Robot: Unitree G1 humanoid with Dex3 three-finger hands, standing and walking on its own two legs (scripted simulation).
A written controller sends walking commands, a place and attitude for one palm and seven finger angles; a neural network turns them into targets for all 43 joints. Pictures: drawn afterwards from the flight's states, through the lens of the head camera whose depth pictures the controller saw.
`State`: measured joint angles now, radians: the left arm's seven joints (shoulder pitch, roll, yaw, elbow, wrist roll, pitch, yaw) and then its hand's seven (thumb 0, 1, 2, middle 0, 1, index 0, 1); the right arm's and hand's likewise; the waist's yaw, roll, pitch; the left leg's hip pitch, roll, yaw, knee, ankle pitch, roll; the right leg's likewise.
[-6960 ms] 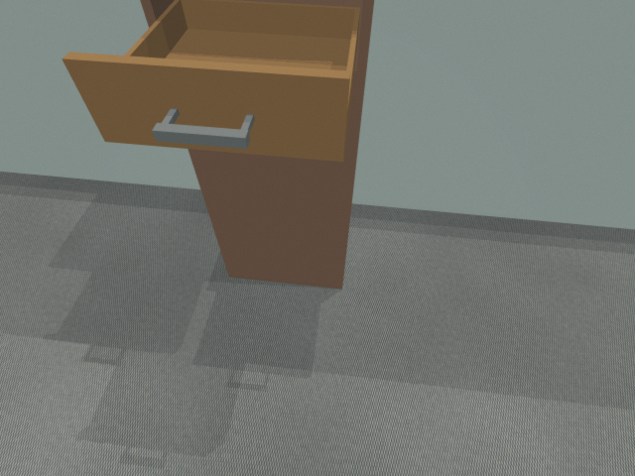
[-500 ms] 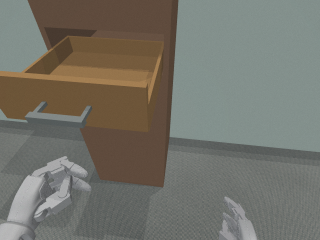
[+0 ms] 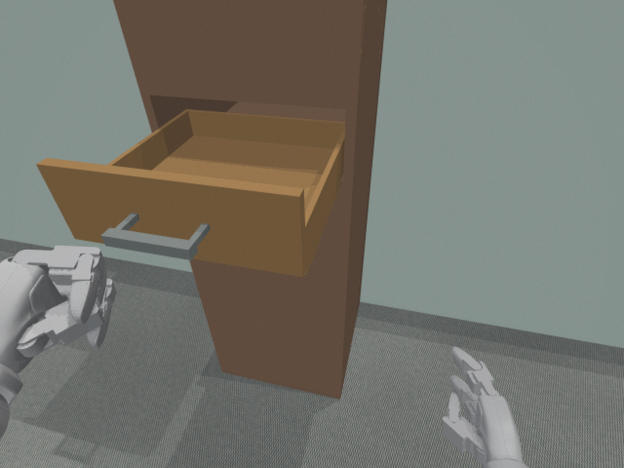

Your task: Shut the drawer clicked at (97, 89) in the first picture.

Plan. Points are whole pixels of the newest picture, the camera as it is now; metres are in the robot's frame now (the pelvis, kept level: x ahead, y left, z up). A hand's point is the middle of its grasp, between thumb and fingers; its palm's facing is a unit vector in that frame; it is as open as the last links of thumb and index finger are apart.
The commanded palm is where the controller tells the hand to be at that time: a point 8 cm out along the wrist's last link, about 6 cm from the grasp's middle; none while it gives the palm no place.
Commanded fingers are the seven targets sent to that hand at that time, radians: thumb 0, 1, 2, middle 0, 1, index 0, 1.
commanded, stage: raise the hand and make a fist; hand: left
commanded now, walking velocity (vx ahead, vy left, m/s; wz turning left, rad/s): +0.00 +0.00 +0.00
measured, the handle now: (157, 234) +0.34 +0.28 +0.16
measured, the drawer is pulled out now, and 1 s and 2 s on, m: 0.29 0.29 0.29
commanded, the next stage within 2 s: bring the fist close to the handle in 0.58 s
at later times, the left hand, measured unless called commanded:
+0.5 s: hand (87, 291) +0.17 +0.24 +0.23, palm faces +0.05 -0.96 -0.28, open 3.3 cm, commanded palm +0.12 +0.28 +0.26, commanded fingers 0.00 0.90 0.90 -1.40 -1.60 -1.40 -1.60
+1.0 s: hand (97, 298) +0.18 +0.24 +0.22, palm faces +0.01 -0.99 -0.16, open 3.3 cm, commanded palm +0.14 +0.28 +0.23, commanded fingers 0.00 0.90 0.90 -1.40 -1.60 -1.40 -1.60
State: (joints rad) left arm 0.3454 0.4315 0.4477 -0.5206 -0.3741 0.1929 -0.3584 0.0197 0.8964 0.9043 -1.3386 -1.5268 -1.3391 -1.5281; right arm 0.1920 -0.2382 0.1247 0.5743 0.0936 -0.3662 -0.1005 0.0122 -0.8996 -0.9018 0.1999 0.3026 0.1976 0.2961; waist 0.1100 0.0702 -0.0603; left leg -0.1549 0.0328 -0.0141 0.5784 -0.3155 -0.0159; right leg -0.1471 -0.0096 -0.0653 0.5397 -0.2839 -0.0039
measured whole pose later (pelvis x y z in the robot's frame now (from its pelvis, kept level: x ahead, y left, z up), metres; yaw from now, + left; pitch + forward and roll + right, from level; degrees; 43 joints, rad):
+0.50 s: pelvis +0.00 -0.01 +0.00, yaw -1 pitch -6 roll -1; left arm 0.28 0.49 0.55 -0.48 -0.42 0.31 -0.45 0.02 0.90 0.90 -1.41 -1.60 -1.41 -1.60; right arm 0.21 -0.31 0.08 0.62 0.11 -0.31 -0.12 0.01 -0.90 -0.90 0.20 0.30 0.20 0.30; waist 0.11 0.08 -0.04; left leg -0.12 0.05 -0.01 0.53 -0.30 -0.03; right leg -0.12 0.01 -0.06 0.49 -0.26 -0.01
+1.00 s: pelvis +0.00 +0.01 +0.01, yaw +0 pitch -7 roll -1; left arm 0.20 0.41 0.43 -0.49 -0.39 0.39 -0.40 0.02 0.90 0.90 -1.41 -1.60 -1.41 -1.60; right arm 0.17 -0.23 0.14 0.61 0.09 -0.28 -0.09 0.01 -0.90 -0.90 0.20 0.30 0.20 0.30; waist 0.12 0.05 -0.02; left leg -0.11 0.01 -0.01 0.50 -0.27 0.00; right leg -0.10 -0.03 -0.06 0.46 -0.24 0.01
